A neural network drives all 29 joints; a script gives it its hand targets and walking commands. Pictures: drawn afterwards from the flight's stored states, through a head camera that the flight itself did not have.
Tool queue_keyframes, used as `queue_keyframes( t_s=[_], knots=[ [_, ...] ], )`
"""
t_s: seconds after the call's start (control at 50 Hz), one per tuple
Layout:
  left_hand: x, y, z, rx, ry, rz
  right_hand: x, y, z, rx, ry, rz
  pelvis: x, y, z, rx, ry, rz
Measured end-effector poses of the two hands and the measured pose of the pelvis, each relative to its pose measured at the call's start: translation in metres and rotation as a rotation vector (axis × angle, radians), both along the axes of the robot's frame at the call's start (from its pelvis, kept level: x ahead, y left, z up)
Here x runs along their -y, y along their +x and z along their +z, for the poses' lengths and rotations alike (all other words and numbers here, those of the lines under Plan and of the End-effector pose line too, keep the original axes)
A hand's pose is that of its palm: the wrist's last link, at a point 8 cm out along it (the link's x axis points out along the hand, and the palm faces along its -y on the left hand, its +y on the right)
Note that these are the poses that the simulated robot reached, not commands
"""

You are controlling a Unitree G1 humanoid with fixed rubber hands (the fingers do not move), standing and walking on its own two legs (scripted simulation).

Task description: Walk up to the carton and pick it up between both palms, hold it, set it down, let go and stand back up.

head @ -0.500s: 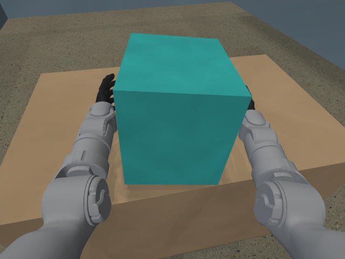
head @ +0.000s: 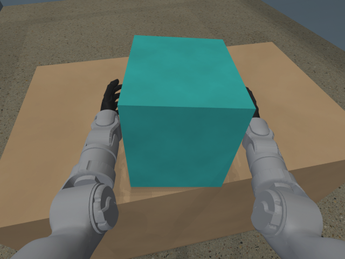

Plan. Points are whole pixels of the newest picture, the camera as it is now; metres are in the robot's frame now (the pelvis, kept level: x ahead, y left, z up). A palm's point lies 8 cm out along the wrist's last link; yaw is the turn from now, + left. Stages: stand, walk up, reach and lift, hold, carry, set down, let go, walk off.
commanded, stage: set down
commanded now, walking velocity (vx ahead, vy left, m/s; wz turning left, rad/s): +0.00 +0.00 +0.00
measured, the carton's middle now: (177, 111) +0.47 +0.01 +0.07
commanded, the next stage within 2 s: none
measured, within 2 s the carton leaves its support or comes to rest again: rests again in 0.30 s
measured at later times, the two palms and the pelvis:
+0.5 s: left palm (108, 120) +0.42 +0.18 +0.10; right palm (246, 119) +0.42 -0.15 +0.10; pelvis -0.01 +0.00 +0.00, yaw +0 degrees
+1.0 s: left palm (108, 122) +0.41 +0.18 +0.09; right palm (246, 123) +0.41 -0.16 +0.09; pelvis -0.01 +0.01 +0.00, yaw +0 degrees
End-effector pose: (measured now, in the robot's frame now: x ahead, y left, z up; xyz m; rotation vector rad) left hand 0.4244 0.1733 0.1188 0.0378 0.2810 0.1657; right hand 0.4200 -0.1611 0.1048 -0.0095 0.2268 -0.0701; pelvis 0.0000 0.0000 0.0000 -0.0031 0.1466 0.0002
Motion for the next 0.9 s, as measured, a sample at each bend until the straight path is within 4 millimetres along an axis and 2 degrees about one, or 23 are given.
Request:
queue_keyframes(
  t_s=[0.34, 0.9],
  knots=[
    [-0.005, -0.005, -0.019, 0.006, -0.038, 0.019, -0.005, 0.002, -0.002, 0.024, -0.037, 0.017, 0.001, -0.004, -0.001, -0.029, 0.000, -0.003],
    [-0.008, -0.009, -0.025, 0.020, -0.045, 0.008, -0.006, -0.006, -0.010, 0.047, -0.014, 0.004, -0.006, -0.010, 0.000, -0.019, 0.001, -0.007]
  ],
)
